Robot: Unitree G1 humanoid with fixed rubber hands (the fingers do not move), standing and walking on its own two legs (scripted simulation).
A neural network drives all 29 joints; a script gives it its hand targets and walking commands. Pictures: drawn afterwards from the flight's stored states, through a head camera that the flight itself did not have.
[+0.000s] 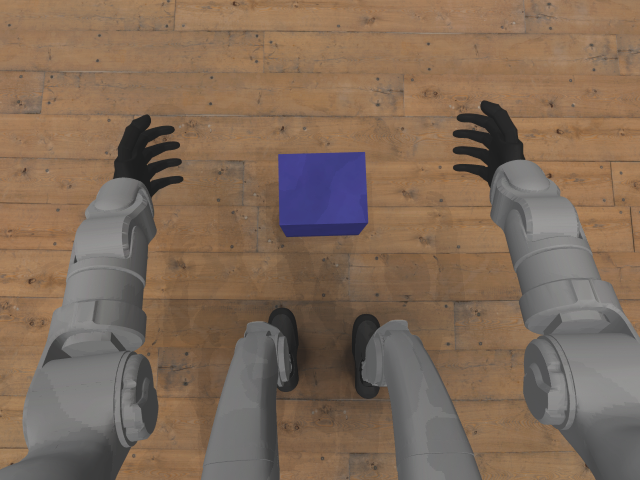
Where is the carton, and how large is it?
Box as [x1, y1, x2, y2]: [278, 152, 367, 236]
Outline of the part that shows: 364,152 278,154 279,224 286,236 358,234 367,223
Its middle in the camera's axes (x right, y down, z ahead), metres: +0.01 -0.10 +0.94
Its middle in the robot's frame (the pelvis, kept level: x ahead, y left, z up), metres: +0.53 +0.00 -0.57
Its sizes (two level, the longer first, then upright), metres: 0.191 0.158 0.198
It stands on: the floor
